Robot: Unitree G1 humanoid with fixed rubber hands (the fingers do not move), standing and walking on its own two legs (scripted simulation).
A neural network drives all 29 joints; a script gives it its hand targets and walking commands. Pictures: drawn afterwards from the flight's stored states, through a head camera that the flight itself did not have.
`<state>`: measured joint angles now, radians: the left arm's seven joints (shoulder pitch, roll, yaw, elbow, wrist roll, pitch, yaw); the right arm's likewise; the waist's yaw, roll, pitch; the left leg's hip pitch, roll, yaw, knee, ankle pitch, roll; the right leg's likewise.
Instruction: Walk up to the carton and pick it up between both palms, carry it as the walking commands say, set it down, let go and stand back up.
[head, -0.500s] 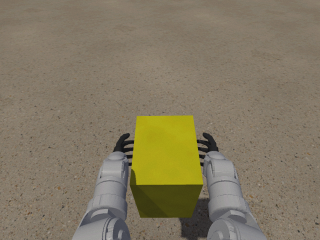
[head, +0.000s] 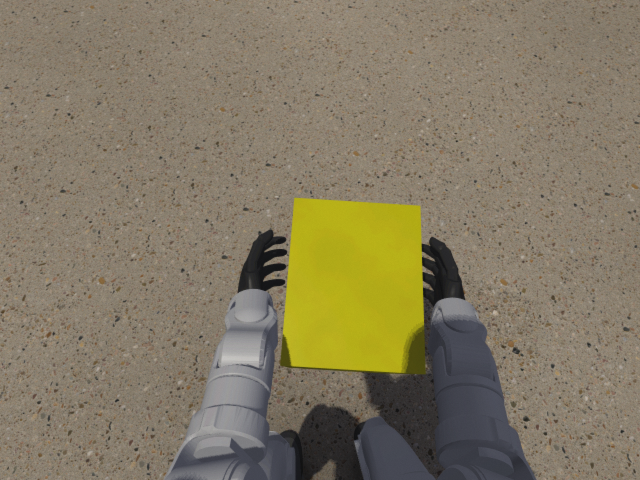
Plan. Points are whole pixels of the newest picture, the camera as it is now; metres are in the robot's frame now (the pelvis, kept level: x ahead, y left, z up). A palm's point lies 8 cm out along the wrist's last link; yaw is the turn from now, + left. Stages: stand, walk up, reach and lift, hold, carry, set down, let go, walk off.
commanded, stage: set down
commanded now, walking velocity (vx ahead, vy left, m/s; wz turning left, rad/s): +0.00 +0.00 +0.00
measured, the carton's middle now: (345, 298) +0.36 -0.07 -0.13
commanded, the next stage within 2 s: none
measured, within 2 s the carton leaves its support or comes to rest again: neither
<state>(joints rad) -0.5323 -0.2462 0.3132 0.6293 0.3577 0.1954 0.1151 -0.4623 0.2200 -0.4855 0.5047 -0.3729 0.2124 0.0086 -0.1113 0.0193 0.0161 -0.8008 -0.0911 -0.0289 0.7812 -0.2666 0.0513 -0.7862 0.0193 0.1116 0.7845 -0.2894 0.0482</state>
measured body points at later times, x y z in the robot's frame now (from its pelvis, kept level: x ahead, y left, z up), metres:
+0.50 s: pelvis -0.02 -0.04 -0.07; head +0.17 -0.03 +0.34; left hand +0.40 +0.05 -0.15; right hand +0.35 -0.20 -0.14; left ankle +0.05 +0.08 -0.70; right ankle +0.05 -0.15 -0.70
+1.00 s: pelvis -0.04 -0.02 -0.15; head +0.19 -0.02 +0.24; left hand +0.43 +0.03 -0.23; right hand +0.37 -0.21 -0.22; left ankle +0.05 +0.08 -0.70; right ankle +0.05 -0.15 -0.70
